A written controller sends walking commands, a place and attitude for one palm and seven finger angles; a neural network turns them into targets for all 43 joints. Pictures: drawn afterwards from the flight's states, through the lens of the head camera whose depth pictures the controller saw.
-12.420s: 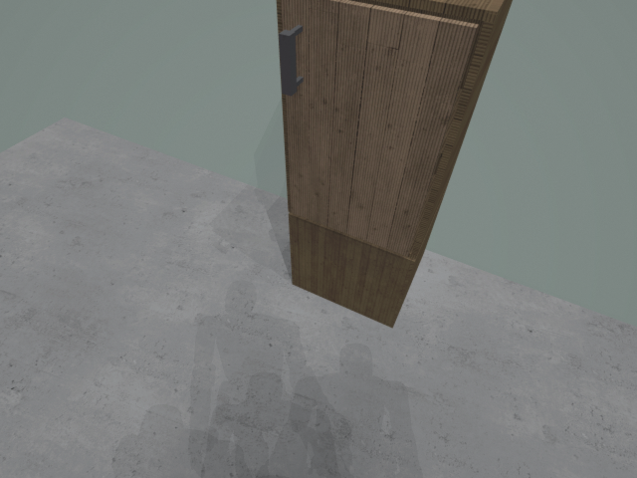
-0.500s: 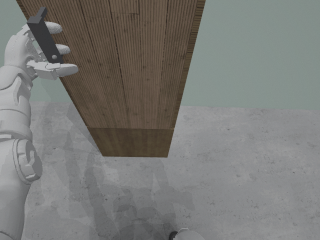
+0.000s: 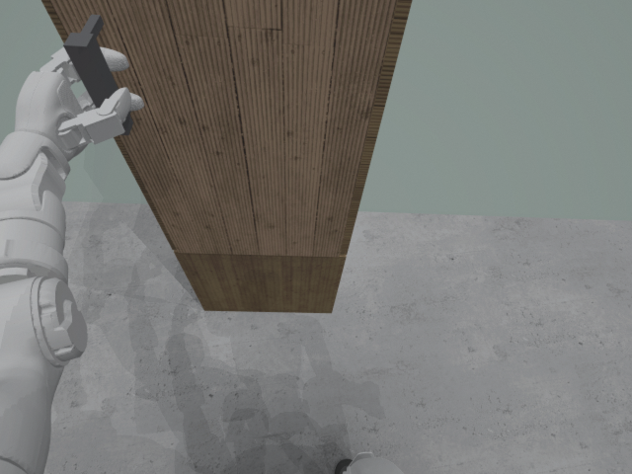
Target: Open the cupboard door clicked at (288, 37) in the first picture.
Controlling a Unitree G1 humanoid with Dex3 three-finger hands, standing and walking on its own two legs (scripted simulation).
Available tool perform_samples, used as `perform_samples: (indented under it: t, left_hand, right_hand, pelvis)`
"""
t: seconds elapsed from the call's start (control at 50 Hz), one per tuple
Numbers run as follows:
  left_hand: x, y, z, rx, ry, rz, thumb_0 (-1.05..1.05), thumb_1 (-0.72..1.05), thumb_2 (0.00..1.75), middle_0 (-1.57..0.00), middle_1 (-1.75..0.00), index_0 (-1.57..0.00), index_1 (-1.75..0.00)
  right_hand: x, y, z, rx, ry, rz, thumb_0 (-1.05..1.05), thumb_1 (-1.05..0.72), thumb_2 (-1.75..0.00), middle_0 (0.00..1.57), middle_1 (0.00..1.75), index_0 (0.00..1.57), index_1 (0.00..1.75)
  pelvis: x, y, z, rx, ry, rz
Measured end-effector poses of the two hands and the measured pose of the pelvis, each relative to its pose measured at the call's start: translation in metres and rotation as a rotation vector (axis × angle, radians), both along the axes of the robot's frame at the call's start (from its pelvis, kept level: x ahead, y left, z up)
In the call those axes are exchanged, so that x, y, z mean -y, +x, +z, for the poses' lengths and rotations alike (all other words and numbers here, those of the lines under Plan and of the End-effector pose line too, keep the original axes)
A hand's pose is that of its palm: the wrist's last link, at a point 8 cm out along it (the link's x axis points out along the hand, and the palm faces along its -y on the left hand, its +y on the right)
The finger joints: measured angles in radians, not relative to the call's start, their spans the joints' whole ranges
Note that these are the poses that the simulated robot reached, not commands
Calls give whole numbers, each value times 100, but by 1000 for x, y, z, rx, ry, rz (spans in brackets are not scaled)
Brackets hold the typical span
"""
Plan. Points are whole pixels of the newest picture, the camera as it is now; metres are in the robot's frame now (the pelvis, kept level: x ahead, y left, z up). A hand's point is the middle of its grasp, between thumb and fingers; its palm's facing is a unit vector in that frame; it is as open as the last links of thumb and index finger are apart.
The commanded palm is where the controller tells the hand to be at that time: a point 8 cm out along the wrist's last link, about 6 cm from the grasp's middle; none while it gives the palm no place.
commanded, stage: pull the door open along its arc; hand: left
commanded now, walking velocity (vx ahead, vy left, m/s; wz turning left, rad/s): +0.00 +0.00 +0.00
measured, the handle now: (108, 77) +0.57 +0.21 +0.16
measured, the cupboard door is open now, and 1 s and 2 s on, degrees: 0 40 48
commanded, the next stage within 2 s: open thumb and fingers to let go in 1.12 s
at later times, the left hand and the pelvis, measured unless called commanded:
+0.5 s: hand (112, 165) +0.43 +0.18 +0.15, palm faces -0.15 -0.99 +0.00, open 6.4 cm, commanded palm +0.38 +0.24 +0.15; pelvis +0.01 +0.00 +0.01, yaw -2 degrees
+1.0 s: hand (197, 265) +0.31 +0.09 +0.16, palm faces +0.32 -0.95 +0.01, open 6.4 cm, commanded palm +0.25 +0.12 +0.15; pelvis +0.00 -0.03 +0.02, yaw +2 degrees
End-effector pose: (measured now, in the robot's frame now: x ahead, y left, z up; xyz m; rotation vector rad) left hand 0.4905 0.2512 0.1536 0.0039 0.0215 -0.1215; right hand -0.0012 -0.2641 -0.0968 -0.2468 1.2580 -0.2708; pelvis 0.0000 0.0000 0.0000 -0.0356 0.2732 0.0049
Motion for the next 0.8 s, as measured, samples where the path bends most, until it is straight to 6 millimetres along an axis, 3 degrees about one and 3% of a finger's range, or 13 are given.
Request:
perform_samples:
  t: [0.2, 0.34, 0.42, 0.54, 0.68, 0.8]
  left_hand:
    - [2, -5, -1, 8, 1, 20, 0, 69, 82, -32, -132, -32, -134]
    - [3, -25, -2, 31, -2, 6, 0, 70, 78, -31, -133, -30, -133]
    - [6, -47, -3, 44, -5, -9, 0, 70, 76, -31, -132, -29, -132]
    - [15, -85, -3, 52, -17, -20, 0, 68, 74, -33, -132, -29, -131]
    - [44, -135, -6, 70, -77, 216, 1, 67, 77, -31, -133, -32, -125]
    - [76, -176, -3, 55, -69, 400, 2, 66, 78, -30, -132, -32, -126]
  right_hand:
    - [-2, 0, -1, 21, 18, -8, 0, -91, -90, 21, 30, 20, 30]
    - [0, 15, 1, 75, 36, -18, 0, -91, -90, 21, 30, 20, 30]
    - [1, 38, 4, 146, 50, -5, 0, -91, -90, 21, 30, 20, 30]
    - [0, 88, 13, 295, 69, 52, 1, -91, -90, 20, 30, 20, 30]
    - [-15, 147, 26, 468, 132, 134, 1, -91, -90, 20, 30, 20, 30]
    - [-33, 181, 33, 530, 175, 210, 1, -91, -90, 20, 30, 20, 30]
  pelvis:
    - [1, 0, 1, 3, 4, -14]
    - [2, 7, 4, 31, 8, -31]
    - [3, 10, 7, 59, 12, -37]
    - [5, 11, 11, 106, 17, -33]
    - [9, 6, 14, 149, 22, -25]
    - [16, 2, 16, 195, 30, -1]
